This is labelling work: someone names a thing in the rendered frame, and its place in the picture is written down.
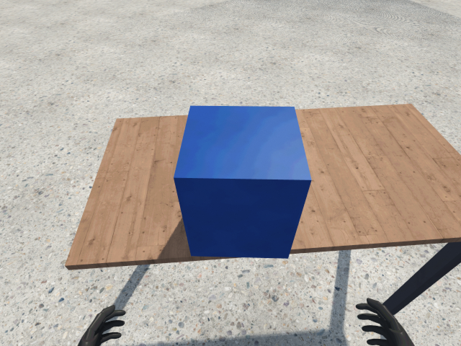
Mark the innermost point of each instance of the carton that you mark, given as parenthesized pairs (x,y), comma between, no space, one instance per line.
(242,178)

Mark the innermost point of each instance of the robot left hand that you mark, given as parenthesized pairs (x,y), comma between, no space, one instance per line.
(93,335)

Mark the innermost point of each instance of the robot right hand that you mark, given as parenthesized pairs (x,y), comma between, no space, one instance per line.
(390,328)

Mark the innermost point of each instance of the table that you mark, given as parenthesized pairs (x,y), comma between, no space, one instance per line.
(382,176)

